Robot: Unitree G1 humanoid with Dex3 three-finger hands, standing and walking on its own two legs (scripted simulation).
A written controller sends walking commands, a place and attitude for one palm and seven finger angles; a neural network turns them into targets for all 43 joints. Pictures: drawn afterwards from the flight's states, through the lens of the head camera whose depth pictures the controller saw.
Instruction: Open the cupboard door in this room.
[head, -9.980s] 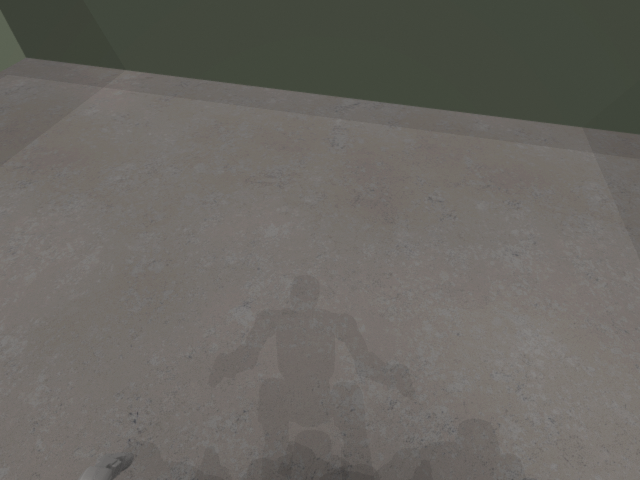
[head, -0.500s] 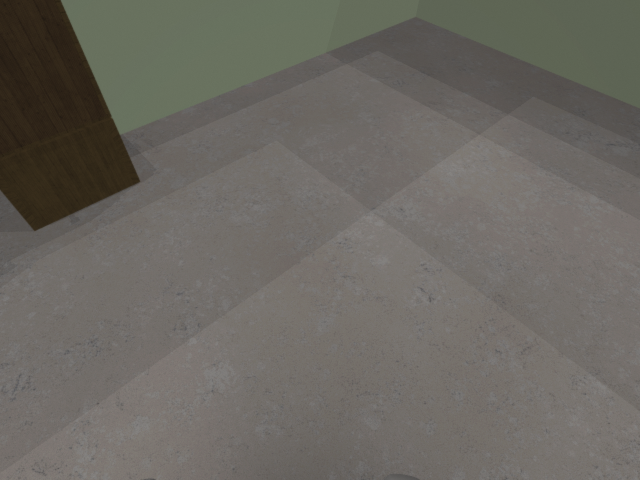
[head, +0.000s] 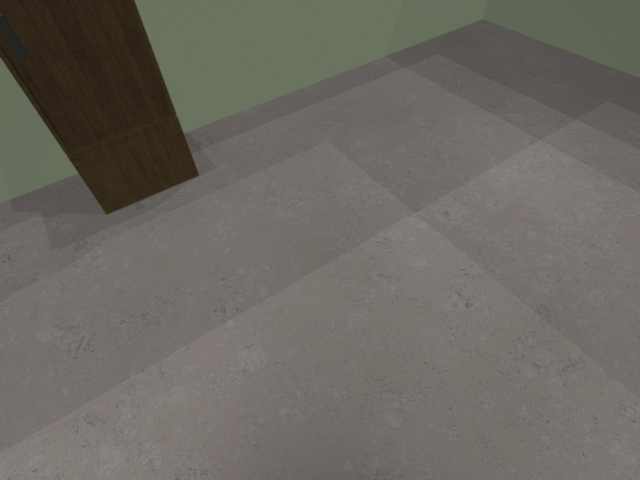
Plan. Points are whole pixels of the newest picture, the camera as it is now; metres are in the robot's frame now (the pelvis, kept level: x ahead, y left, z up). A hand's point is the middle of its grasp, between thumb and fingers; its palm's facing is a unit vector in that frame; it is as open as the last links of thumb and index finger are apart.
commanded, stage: stand and wait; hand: left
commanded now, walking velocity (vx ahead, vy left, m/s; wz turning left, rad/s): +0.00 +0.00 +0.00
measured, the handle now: (10, 34) +1.25 +1.04 +0.02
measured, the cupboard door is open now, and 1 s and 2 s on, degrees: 0 0 0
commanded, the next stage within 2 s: turn or walk to find it in 0.44 s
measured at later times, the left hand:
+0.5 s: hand out of the picture -0.05 +0.19 -0.18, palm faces +0.05 -0.98 -0.17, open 7.4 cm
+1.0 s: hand out of the picture +0.02 +0.25 -0.17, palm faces +0.18 -0.95 -0.25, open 7.4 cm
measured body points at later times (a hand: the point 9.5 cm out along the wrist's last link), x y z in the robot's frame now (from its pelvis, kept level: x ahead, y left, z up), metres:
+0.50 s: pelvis -0.03 +0.03 +0.00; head -0.03 +0.03 +0.45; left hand -0.05 +0.24 -0.16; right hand +0.01 -0.20 -0.16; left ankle -0.05 +0.14 -0.74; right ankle +0.01 -0.09 -0.74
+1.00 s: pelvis -0.04 +0.03 -0.01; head -0.01 +0.04 +0.44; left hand +0.01 +0.30 -0.15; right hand +0.00 -0.20 -0.16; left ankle -0.05 +0.14 -0.74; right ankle -0.04 -0.09 -0.69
